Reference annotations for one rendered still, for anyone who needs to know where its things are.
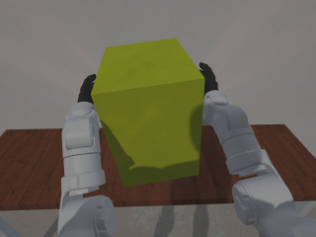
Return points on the right robot upper arm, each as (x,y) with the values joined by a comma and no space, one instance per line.
(265,203)

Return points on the robot left forearm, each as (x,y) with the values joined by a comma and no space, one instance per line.
(81,152)

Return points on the robot right hand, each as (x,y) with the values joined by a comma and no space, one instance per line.
(210,83)

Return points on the robot right forearm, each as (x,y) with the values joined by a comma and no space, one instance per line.
(244,156)

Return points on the carton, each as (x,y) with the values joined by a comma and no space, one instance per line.
(149,99)

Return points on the table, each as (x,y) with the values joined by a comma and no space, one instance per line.
(32,165)

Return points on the robot left hand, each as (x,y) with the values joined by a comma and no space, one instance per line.
(86,89)

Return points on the left robot upper arm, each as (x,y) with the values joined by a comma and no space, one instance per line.
(88,217)

